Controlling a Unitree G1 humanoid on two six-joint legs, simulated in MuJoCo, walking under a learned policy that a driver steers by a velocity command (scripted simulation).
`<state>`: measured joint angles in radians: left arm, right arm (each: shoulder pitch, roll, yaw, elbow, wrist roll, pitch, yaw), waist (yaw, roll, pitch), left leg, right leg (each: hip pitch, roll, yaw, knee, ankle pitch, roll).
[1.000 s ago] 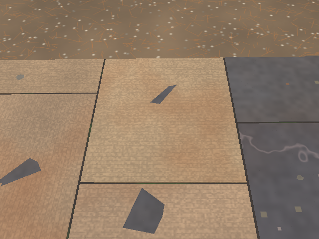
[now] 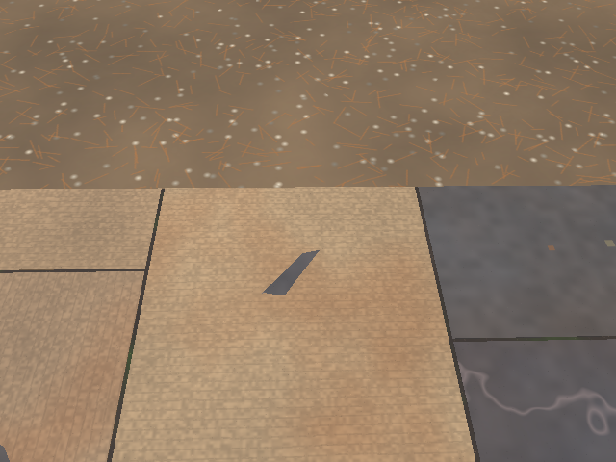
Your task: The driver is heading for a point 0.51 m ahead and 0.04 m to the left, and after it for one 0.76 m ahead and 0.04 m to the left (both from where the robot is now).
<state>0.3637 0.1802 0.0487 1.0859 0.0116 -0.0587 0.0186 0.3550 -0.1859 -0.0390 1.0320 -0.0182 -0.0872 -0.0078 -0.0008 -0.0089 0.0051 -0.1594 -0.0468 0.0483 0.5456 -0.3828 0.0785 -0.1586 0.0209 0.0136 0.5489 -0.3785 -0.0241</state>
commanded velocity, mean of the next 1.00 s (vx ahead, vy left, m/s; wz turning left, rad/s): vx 0.30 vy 0.00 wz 0.00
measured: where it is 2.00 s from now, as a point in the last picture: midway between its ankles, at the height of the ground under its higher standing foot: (342, 367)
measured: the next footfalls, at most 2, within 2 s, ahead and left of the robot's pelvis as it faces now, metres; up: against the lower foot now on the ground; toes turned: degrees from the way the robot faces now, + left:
right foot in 0.28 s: +0.18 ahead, -0.10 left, +0.00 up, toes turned -2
left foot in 0.66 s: +0.17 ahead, +0.10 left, +0.00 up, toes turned +3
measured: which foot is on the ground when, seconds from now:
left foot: down 0.00-0.30, up 0.32-0.64, down 0.66-1.00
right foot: down 0.00-0.02, up 0.04-0.26, down 0.28-0.66, up 0.68-1.00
